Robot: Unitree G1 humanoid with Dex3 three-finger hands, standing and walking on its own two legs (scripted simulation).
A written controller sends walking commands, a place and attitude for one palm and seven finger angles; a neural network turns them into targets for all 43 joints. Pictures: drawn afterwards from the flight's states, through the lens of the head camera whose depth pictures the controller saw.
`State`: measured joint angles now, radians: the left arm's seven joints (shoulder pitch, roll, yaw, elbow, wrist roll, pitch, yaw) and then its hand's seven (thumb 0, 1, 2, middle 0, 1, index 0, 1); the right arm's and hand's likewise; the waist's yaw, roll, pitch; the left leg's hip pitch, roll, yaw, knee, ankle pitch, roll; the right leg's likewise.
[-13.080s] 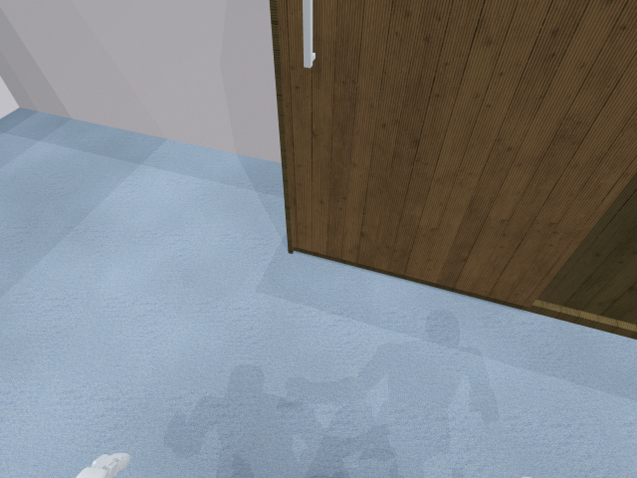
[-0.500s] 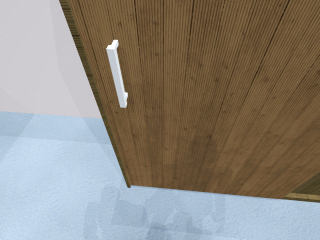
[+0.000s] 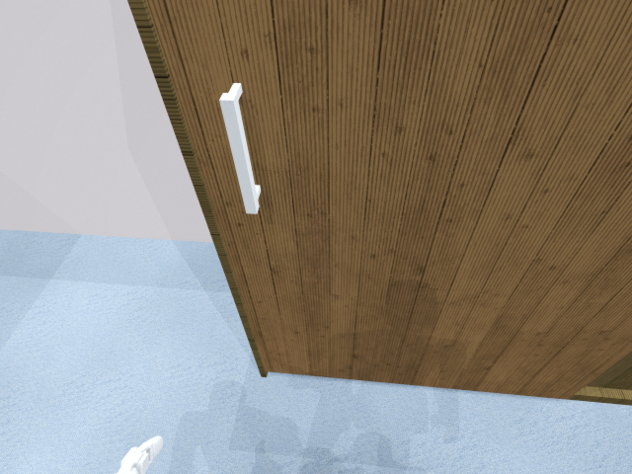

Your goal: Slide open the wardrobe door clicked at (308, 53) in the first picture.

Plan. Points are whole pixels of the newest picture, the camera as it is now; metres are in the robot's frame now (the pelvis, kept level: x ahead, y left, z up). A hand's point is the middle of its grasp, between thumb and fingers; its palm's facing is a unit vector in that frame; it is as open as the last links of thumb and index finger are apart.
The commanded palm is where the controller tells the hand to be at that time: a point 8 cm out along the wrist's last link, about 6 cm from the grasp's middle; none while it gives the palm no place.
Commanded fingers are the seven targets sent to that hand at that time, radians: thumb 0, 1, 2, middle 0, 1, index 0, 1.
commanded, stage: raise the hand with hooked fingers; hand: left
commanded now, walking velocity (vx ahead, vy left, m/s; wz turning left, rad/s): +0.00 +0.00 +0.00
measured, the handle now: (244, 153) +0.50 +0.14 +0.15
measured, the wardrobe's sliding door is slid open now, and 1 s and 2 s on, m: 0.00 0.00 0.00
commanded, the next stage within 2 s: move the hooked fingers beside the handle in 1.98 s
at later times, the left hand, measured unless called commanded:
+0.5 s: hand (127, 430) +0.16 +0.22 +0.03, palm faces +0.14 -0.99 -0.08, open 9.8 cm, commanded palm +0.14 +0.27 +0.03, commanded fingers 0.00 0.15 0.58 -0.25 -0.78 -0.25 -0.78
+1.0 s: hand (95, 352) +0.23 +0.27 +0.07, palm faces -0.01 -0.99 -0.11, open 12.7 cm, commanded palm +0.19 +0.33 +0.10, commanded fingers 0.00 -0.43 0.33 -0.29 -1.15 -0.29 -1.15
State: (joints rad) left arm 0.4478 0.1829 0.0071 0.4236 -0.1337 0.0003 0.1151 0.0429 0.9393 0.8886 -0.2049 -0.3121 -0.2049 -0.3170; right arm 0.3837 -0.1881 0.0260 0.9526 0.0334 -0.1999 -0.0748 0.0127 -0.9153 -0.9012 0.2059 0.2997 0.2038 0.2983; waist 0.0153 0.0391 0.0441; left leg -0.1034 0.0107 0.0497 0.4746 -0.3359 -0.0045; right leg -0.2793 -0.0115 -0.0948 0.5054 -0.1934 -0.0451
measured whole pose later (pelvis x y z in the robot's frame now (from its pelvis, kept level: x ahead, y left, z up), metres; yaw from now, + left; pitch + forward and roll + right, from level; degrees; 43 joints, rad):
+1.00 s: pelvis +0.01 +0.05 -0.02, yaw +2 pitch +3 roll -2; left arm 0.28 0.35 0.27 -0.10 -0.29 -0.11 -0.37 0.00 -0.21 0.43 -0.28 -1.01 -0.28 -1.02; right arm 0.26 -0.29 0.03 0.60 0.05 -0.30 -0.08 0.01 -0.90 -0.90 0.21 0.30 0.20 0.30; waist 0.03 0.03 -0.04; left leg -0.32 -0.02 0.01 0.75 -0.48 0.05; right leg -0.43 -0.05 -0.12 0.68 -0.29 0.02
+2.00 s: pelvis +0.01 +0.02 +0.00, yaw +2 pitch -2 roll -1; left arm -0.12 0.48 0.46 0.17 -0.32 0.13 -0.50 -0.01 -0.50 0.30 -0.30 -1.20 -0.30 -1.20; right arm 0.24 -0.28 0.08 0.58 0.07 -0.22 -0.09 0.01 -0.90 -0.90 0.21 0.30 0.20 0.30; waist 0.05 0.07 0.00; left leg -0.12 0.00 0.01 0.51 -0.36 0.02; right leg -0.26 -0.03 -0.12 0.49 -0.20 -0.02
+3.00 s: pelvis +0.02 +0.02 +0.00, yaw +1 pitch +2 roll +0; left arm -0.42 0.41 0.33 0.42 -0.25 0.08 -0.38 -0.01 -0.50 0.30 -0.30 -1.20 -0.30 -1.20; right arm 0.27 -0.28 0.07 0.60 0.07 -0.18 -0.09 0.01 -0.90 -0.90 0.21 0.30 0.20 0.30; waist 0.01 0.05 -0.01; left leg -0.17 -0.01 0.03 0.50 -0.36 0.02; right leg -0.33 -0.03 -0.10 0.50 -0.20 -0.01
